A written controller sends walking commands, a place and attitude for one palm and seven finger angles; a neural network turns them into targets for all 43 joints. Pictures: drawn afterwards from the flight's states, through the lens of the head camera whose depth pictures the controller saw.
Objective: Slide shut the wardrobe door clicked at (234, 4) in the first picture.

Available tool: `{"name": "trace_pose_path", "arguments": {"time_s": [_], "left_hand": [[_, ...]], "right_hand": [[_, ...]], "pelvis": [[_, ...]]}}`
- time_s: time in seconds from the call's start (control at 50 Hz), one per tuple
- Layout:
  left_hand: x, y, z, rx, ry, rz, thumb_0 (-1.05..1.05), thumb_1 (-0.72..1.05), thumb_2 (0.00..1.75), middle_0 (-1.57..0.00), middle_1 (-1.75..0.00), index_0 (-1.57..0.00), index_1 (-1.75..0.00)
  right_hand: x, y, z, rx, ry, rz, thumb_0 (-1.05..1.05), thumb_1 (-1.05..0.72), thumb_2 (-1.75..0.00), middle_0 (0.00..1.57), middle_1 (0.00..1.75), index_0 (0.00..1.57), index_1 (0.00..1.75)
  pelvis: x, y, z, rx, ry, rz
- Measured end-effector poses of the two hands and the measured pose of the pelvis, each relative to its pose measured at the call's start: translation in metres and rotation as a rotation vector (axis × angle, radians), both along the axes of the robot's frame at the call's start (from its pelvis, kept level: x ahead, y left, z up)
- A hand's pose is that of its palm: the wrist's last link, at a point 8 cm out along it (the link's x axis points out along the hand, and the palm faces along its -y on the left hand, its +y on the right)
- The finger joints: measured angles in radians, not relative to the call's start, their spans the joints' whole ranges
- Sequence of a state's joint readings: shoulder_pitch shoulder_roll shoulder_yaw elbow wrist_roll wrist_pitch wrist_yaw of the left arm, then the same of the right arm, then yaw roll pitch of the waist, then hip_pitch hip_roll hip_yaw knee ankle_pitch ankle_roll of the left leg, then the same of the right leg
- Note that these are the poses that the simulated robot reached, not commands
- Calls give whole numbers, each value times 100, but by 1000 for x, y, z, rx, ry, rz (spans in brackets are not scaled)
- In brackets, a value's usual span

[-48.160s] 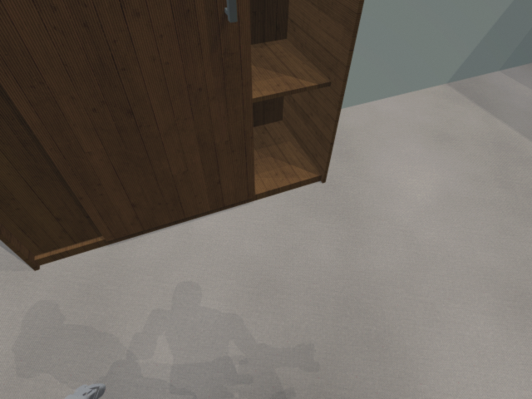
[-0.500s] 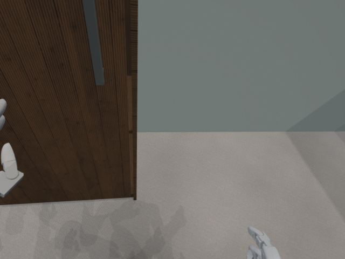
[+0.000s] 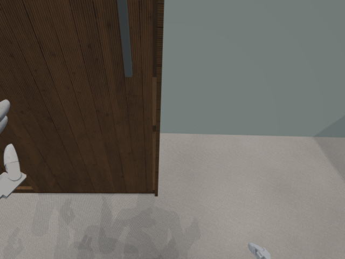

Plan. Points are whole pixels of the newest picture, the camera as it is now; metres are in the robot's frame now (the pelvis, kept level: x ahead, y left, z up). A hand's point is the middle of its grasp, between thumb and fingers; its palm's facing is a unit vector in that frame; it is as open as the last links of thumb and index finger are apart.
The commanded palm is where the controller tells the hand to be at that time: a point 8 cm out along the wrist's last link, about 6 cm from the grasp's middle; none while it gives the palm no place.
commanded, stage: stop stepping back and stand still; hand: left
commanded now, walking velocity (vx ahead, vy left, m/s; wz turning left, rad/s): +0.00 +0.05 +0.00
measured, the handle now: (125, 22) +0.63 +0.19 +0.28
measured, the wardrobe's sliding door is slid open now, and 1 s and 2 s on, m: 0.01 0.01 0.01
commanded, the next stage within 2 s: let the arm hang, fingers relaxed in 0.64 s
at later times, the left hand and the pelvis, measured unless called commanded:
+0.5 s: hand (17, 162) +0.22 +0.29 +0.17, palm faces +0.48 -0.75 -0.46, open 7.4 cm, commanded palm +0.16 +0.33 +0.19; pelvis +0.03 +0.02 +0.01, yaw +2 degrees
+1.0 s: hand out of the picture +0.12 +0.24 -0.13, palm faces -0.01 -0.96 -0.27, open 7.4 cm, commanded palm none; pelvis +0.02 +0.03 +0.01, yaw +4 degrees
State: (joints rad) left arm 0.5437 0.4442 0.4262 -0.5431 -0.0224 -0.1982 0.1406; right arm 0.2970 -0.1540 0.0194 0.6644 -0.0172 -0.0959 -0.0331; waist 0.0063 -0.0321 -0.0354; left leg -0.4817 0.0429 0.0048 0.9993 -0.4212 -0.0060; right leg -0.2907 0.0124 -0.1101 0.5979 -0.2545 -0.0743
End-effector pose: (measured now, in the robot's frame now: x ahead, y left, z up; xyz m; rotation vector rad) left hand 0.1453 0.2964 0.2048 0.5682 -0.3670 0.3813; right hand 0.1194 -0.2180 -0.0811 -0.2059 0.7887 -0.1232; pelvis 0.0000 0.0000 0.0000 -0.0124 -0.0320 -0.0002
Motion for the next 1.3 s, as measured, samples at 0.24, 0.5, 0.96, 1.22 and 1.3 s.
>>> {"name": "trace_pose_path", "arguments": {"time_s": [0.24, 0.5, 0.96, 1.22, 1.3], "left_hand": [[15, 29, -17, -88, 32, 119, 1, 89, 90, -21, -30, -21, -30], [33, 29, -13, -59, 121, 113, 1, 88, 90, -21, -30, -21, -30], [1, 8, -276, -428, 1228, 139, 1, 90, 90, -20, -29, -20, -30], [-160, -33, -337, -703, 1724, 338, 1, 93, 90, -21, -30, -21, -30], [-170, -20, -330, -684, 1739, 397, 1, 92, 90, -21, -29, -21, -30]], "right_hand": [[49, 7, 11, -48, -79, 36, 1, -91, -90, 21, 30, 20, 30], [83, 18, 15, -3, -75, 45, 1, -91, -90, 21, 30, 20, 30], [42, -15, -26, -46, 196, 64, 1, -91, -90, 21, 30, 20, 30], [-77, -18, -33, -79, 636, -22, 1, -91, -90, 20, 30, 20, 30], [-85, -8, -39, -48, 660, -29, 1, -91, -90, 20, 30, 20, 30]], "pelvis": [[12, 17, 2, 17, -1, 45], [34, 20, 10, 5, 34, 39], [21, 30, 3, 14, 43, 63], [20, 23, 16, -6, 30, 74], [21, 24, 17, -6, 26, 75]]}}
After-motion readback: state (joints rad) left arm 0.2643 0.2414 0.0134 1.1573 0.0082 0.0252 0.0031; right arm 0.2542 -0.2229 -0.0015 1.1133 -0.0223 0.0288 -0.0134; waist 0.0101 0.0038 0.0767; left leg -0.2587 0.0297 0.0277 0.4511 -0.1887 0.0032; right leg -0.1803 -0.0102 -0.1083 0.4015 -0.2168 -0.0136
